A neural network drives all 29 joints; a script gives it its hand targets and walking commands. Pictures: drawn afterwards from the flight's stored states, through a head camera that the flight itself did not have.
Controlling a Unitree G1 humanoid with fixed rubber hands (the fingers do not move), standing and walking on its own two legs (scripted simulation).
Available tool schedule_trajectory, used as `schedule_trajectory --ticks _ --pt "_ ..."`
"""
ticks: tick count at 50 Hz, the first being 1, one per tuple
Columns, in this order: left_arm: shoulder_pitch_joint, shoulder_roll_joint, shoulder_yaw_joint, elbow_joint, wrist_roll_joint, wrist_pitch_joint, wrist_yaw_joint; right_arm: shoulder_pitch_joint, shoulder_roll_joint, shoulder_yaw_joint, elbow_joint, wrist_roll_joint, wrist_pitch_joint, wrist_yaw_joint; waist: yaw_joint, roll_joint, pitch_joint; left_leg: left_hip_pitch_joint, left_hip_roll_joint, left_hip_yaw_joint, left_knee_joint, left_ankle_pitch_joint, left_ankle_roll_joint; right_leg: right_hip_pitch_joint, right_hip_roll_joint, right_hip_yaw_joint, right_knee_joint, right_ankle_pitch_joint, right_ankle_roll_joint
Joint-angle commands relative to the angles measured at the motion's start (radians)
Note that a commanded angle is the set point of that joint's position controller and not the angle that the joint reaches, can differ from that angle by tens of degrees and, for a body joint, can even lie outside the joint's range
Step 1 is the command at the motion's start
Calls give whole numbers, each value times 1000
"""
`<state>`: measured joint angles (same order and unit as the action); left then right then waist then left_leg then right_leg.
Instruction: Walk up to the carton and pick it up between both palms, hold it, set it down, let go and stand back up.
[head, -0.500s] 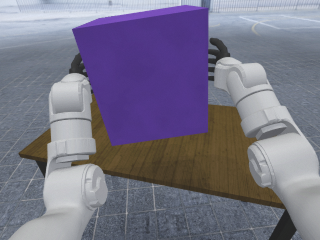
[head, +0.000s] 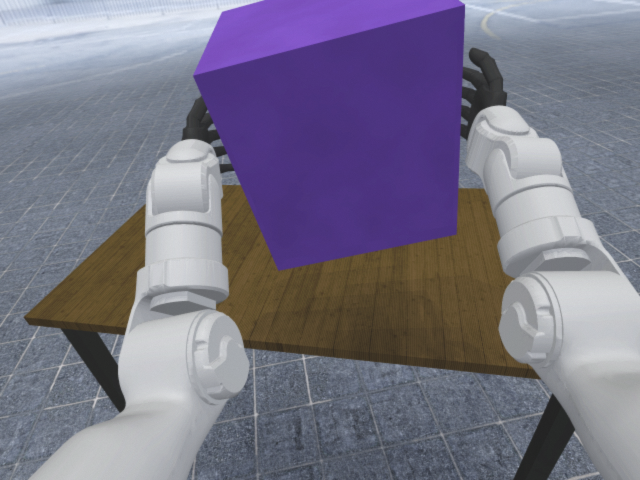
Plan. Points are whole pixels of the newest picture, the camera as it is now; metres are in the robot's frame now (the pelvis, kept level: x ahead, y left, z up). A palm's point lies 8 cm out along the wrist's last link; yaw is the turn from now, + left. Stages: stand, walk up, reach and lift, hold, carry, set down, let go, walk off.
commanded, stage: set down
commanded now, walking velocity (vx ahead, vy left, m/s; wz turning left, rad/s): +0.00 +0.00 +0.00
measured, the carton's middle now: (338, 122) +0.45 -0.07 +0.31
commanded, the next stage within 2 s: none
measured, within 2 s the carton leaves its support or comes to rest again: neither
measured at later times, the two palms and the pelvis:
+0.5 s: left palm (174, 198) +0.41 +0.15 +0.25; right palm (420, 145) +0.41 -0.17 +0.28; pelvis +0.02 -0.01 +0.00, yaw +4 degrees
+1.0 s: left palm (220, 221) +0.41 +0.10 +0.21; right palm (456, 190) +0.39 -0.22 +0.21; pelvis +0.01 +0.00 +0.00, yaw +0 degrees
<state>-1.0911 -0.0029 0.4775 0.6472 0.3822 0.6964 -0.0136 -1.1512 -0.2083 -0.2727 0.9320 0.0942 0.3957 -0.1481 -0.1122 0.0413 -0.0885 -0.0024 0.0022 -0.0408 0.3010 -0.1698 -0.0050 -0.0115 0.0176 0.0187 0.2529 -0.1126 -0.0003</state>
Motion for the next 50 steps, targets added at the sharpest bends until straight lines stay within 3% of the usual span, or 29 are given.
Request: schedule_trajectory --ticks 1,4,9,14,18,24,33,39,44,50 --pt "-722 -360 -234 -138 -183 -125 -139 -834 587 227 -230 106 -149 185 89 -186 -360 -67 -43 79 -72 59 15 238 41 -93 5 127 62" --pt "-738 -354 -275 -214 -195 -154 -111 -796 610 269 -213 116 -182 173 78 -186 -432 -14 -47 84 -42 176 8 295 40 -95 42 343 84" --pt "-788 -330 -349 -343 -214 -184 -86 -690 663 301 -162 119 -191 143 35 -154 -469 -24 -72 79 -39 193 12 369 16 -69 90 563 118" --pt "-814 -348 -433 -386 -223 -189 -77 -629 669 269 -158 96 -198 115 -22 -69 -459 -39 -80 65 -38 186 2 345 2 -63 88 579 122" --pt "-812 -368 -478 -392 -228 -190 -78 -590 654 226 -146 72 -207 103 -67 -5 -451 -8 -78 55 -11 222 -30 302 8 -83 85 563 115" --pt "-723 -422 -456 -300 -207 -207 -92 -572 588 180 -143 6 -256 106 -79 15 -402 97 -54 46 27 320 -74 222 37 -135 60 477 93" --pt "-597 -470 -356 -122 -153 -237 -102 -588 497 83 -139 -116 -338 169 -41 -3 -304 170 -13 44 19 353 -108 82 64 -187 3 247 49" --pt "-621 -475 -338 -92 -167 -278 -68 -632 505 57 -131 -154 -382 220 6 -32 -344 156 -4 58 1 265 -87 48 59 -181 5 159 44" --pt "-668 -460 -340 -86 -176 -325 -27 -651 540 48 -96 -172 -402 246 42 -46 -428 132 -7 59 -6 225 -67 51 45 -166 27 187 51" --pt "-713 -420 -326 -65 -195 -366 -5 -649 599 59 -70 -187 -400 246 62 -85 -518 13 -28 71 -16 145 -31 159 23 -131 83 340 85"
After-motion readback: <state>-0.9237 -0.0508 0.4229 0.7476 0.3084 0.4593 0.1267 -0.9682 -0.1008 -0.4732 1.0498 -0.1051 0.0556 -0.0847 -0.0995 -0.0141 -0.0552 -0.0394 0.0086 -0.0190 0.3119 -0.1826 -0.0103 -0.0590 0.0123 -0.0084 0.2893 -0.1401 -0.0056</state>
